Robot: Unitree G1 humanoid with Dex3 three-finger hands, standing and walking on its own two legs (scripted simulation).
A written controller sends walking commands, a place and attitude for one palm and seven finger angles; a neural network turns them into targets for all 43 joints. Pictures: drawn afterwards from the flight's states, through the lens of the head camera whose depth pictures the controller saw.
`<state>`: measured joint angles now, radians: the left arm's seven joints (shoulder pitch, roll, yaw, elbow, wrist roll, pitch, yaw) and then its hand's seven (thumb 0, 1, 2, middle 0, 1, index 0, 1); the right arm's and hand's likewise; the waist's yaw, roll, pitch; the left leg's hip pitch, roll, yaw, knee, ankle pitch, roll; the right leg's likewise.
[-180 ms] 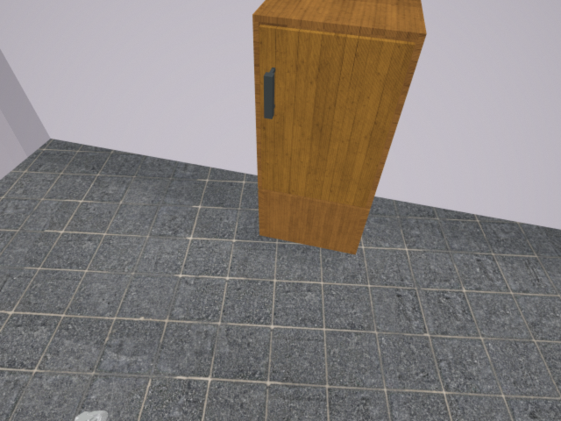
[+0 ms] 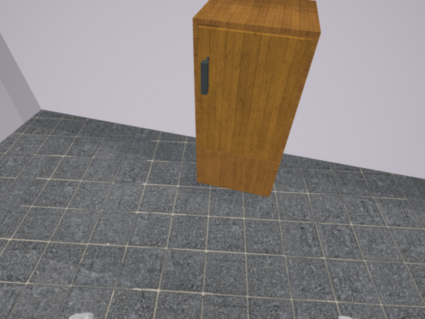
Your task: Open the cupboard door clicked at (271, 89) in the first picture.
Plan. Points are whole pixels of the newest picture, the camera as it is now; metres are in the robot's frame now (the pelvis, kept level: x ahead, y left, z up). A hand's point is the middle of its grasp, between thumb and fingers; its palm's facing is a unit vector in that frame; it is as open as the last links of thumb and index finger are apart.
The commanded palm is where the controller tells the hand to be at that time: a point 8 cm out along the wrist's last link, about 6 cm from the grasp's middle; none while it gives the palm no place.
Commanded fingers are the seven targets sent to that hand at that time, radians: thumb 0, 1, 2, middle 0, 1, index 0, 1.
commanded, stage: stand and wait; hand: left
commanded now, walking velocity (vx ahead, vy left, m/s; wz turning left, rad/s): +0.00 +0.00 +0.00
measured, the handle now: (206, 75) +0.98 +0.09 -0.02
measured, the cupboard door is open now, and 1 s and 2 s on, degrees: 0 0 0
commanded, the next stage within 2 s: look at it before walking up in 0.64 s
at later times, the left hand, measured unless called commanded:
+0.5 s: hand out of the picture +0.05 +0.23 -0.15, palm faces -0.03 -0.94 -0.33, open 7.4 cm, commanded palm none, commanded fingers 0.00 0.90 0.90 -0.20 -0.30 -0.20 -0.30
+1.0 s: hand out of the picture +0.08 +0.22 -0.15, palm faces -0.03 -0.95 -0.32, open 7.4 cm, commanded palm none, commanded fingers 0.00 0.90 0.90 -0.20 -0.30 -0.20 -0.30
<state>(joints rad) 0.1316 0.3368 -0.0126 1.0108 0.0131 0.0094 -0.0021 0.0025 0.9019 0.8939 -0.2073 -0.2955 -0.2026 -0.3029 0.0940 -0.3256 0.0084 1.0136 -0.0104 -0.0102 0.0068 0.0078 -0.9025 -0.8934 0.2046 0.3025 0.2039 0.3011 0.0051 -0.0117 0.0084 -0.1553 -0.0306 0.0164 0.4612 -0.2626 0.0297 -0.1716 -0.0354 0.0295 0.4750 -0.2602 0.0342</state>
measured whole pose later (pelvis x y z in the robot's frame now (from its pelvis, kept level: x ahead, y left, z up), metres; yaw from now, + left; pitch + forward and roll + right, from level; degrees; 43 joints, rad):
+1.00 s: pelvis +0.00 -0.02 +0.01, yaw +0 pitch -2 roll +0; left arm 0.13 0.33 0.00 1.08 0.01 0.00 0.00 0.00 0.90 0.89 -0.21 -0.30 -0.20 -0.30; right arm 0.11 -0.33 0.01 1.11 0.00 -0.01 0.00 0.01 -0.90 -0.89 0.20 0.30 0.20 0.30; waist 0.00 -0.01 0.03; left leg -0.14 0.00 0.01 0.38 -0.21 -0.01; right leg -0.16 0.00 0.02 0.40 -0.21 0.00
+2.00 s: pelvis +0.00 -0.01 -0.01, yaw -6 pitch +0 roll +0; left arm 0.29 0.17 0.02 1.01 0.02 0.02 0.00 0.00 0.90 0.89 -0.21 -0.30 -0.20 -0.30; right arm 0.30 -0.21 -0.02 1.09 -0.01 0.01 0.00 0.01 -0.91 -0.89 0.20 0.30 0.20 0.30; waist 0.00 0.00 0.01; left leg -0.25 0.03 0.08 0.65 -0.44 0.01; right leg -0.27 0.05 0.11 0.55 -0.28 -0.01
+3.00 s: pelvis +0.32 +0.01 +0.00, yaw -8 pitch -1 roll -1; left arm 0.28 0.19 0.07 1.07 0.03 0.00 -0.01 0.00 0.91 0.89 -0.20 -0.29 -0.20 -0.30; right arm 0.33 -0.12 -0.02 1.07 -0.02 -0.07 -0.02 0.00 -0.91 -0.89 0.20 0.30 0.20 0.30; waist 0.01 -0.05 0.02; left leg -0.16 0.03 0.19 0.42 -0.24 0.06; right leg -0.51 -0.09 -0.09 1.08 -0.30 0.01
